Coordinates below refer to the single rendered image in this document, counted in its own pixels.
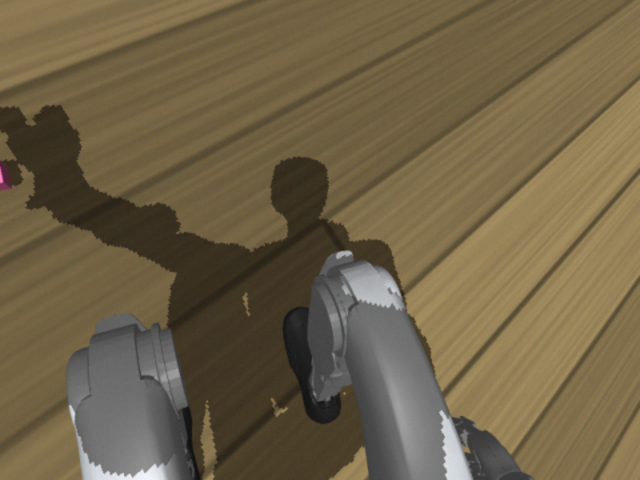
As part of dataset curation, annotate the right robot hand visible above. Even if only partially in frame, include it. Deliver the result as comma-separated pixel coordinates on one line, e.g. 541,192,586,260
452,416,522,480

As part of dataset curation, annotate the left robot foot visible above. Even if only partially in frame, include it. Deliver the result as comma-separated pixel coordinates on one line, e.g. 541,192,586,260
182,403,200,480

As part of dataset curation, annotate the right robot foot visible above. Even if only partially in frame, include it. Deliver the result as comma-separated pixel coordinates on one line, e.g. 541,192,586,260
283,307,341,424

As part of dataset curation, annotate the small box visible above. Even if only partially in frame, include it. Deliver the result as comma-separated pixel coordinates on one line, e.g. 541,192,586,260
0,160,12,190

